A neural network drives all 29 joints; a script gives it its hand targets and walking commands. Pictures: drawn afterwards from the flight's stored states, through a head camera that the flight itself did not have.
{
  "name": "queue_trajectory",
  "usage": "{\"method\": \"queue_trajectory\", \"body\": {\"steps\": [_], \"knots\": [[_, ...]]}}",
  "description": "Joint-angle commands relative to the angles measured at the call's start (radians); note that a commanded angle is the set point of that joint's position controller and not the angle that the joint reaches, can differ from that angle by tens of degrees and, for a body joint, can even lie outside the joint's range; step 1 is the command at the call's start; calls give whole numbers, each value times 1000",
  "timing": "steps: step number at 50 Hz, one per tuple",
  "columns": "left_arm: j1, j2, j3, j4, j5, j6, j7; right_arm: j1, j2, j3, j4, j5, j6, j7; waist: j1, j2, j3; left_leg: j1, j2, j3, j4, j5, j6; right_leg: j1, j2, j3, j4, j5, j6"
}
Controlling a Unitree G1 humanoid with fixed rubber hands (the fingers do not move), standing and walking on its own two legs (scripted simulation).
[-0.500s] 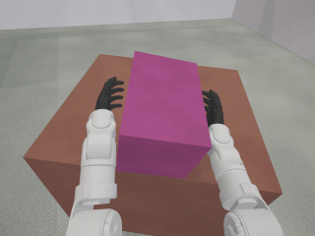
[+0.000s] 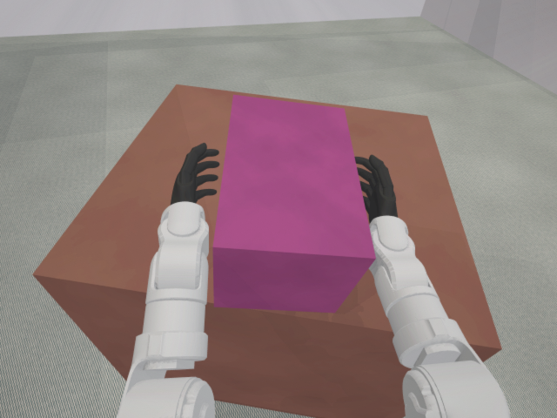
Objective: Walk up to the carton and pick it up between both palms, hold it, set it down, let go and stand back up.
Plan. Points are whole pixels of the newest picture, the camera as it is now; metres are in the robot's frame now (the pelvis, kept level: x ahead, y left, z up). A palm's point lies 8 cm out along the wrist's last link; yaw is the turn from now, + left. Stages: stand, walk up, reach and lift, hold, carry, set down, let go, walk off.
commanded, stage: set down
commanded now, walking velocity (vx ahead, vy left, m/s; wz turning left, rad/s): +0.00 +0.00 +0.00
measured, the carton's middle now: (283, 201) +0.41 +0.00 +0.10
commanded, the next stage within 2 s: none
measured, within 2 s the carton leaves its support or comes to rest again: rests again in 1.84 s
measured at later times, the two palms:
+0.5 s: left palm (207, 205) +0.38 +0.11 +0.11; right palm (386, 210) +0.39 -0.16 +0.10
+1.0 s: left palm (221, 211) +0.40 +0.10 +0.08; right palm (389, 210) +0.41 -0.18 +0.08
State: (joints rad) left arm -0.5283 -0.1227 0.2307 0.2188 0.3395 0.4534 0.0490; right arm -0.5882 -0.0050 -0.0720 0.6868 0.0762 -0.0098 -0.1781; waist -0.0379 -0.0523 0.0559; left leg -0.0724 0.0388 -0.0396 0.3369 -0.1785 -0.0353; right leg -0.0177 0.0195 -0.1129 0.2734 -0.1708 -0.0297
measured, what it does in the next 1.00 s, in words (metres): stands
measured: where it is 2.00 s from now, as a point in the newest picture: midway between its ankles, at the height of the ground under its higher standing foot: outside the picture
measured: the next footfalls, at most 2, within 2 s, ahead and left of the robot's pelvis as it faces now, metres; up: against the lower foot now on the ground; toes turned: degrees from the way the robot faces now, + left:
none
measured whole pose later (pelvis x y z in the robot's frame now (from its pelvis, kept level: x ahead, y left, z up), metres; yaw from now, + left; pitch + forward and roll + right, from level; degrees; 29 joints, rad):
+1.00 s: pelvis +0.00 -0.02 +0.00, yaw -4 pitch +9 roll +0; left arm -0.68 -0.21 0.41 0.62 0.35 0.19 0.17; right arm -0.81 -0.07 -0.35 1.11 -0.16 -0.19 -0.01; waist 0.05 0.00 -0.09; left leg -0.32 0.08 0.02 0.32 -0.14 -0.06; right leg -0.32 0.05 -0.06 0.31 -0.14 -0.06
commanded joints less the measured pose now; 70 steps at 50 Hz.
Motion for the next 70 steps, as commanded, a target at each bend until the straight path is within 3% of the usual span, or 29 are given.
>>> {"method": "queue_trajectory", "body": {"steps": [1, 14, 17, 20, 28, 47, 70], "knots": [[-582, -523, -457, -77, -96, -94, -122, -809, 446, 300, -304, -26, -138, 129, -4, 53, -505, 140, -40, 54, 7, 348, 4, 131, 11, -17, 24, 417, 60], [-679, -550, -387, 45, -82, -181, -57, -875, 441, 184, -128, -100, -185, 186, 37, 53, -595, 131, -21, 77, -2, 323, 14, 55, 5, -10, 20, 349, 45], [-684, -548, -356, 72, -73, -192, -50, -886, 441, 163, -87, -112, -191, 195, 50, 45, -601, 106, -22, 84, -8, 318, 19, 67, 2, -4, 26, 370, 48], [-732, -526, -275, 138, -46, -230, -51, -889, 430, 86, -22, -176, -203, 219, 56, 38, -610, 8, -29, 102, -37, 228, 29, 110, -15, 5, 50, 417, 59], [-753, -542, -214, 203, -20, -299, -20, -898, 432, 30, 86, -222, -238, 244, 66, 12, -668, -6, -21, 112, -25, 306, 23, 141, -7, 11, 79, 557, 65], [-828, -576, -183, 255, -21, -364, 68, -942, 385, -59, 231, -259, -260, 293, 87, 24, -793, 5, 3, 112, 23, 389, 6, 7, 6, 13, 95, 589, 46], [-894, -545, -40, 366, 10, -434, 88, -990, 368, -215, 367, -391, -270, 342, 118, -47, -877, -162, 2, 143, 5, 311, 33, 26, -15, 35, 150, 656, 79]]}}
